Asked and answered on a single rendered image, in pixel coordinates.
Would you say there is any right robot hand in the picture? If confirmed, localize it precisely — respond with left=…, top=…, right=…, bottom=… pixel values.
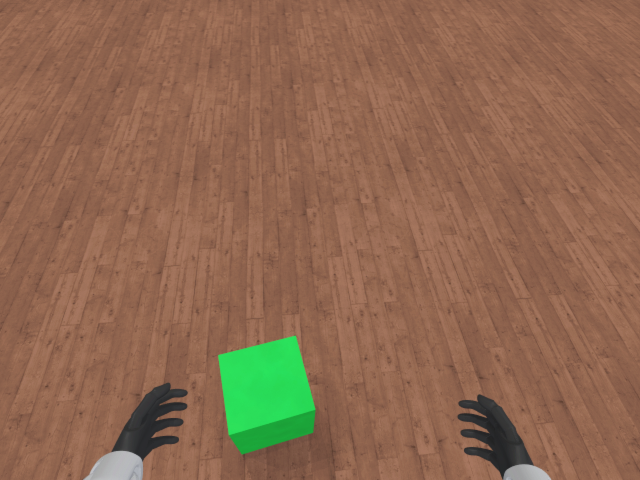
left=458, top=394, right=534, bottom=479

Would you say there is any carton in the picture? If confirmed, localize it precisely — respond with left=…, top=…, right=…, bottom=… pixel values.
left=218, top=336, right=315, bottom=454

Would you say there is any left robot hand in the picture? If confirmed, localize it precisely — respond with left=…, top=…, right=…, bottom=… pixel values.
left=111, top=383, right=188, bottom=462

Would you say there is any left robot forearm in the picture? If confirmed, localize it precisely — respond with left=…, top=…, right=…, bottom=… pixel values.
left=83, top=451, right=143, bottom=480

